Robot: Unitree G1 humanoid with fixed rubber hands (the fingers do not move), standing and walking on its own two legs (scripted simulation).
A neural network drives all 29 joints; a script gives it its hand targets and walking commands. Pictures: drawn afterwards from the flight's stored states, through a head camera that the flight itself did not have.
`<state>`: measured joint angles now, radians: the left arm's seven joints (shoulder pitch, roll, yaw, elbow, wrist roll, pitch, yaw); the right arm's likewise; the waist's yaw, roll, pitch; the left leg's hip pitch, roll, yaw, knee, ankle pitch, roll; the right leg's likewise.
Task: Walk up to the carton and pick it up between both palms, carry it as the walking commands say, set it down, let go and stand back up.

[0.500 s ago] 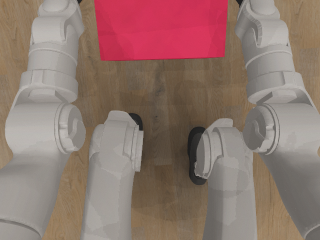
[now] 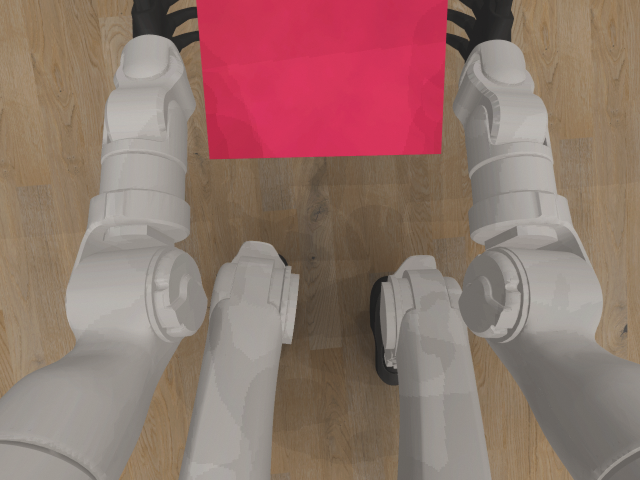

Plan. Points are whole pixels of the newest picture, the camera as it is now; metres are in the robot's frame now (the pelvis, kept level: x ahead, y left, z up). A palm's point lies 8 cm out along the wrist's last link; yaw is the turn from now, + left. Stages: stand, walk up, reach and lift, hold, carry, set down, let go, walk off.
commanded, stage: reach and lift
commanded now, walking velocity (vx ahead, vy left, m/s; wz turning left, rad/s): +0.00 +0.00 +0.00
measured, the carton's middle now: (321, 48) +0.55 +0.06 -0.19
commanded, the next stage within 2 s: none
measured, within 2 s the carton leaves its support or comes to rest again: neither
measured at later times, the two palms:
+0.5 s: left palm (131, 30) +0.49 +0.21 -0.03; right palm (530, 31) +0.53 -0.11 -0.03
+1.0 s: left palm (76, 7) +0.47 +0.21 +0.05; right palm (619, 4) +0.51 -0.12 +0.05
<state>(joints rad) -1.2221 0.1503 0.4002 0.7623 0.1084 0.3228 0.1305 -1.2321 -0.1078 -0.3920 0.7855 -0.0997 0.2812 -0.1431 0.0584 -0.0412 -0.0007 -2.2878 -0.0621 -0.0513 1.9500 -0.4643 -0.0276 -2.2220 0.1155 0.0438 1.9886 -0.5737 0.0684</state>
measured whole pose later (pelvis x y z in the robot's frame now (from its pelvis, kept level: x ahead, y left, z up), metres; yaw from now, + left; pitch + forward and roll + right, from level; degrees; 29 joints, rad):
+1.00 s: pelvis +0.01 -0.01 +0.11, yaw +1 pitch +44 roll -1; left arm -0.98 0.02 0.49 0.66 0.23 0.39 0.07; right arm -1.02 -0.02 -0.45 0.74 -0.22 0.35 -0.07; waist 0.05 -0.04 -0.20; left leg -1.94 -0.08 -0.08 1.61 -0.43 -0.04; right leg -1.89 0.13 0.07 1.64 -0.51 0.05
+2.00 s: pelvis +0.06 -0.01 +0.24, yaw +2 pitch +34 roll +0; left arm -0.62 -0.09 0.46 0.55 0.25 0.35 0.02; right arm -0.65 0.09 -0.42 0.62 -0.23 0.31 -0.04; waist 0.04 -0.04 -0.25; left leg -1.33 -0.07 -0.10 1.12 -0.37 -0.03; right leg -1.29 0.11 0.11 1.15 -0.44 0.02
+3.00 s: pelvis +0.09 +0.00 +0.34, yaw +2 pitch +11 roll +0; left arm -0.36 -0.16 0.38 0.41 0.29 0.47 0.01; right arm -0.40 0.11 -0.37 0.51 -0.28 0.44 0.02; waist 0.05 -0.02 -0.12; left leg -0.54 -0.05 -0.10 0.54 -0.20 -0.01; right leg -0.50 0.06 0.13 0.55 -0.25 0.01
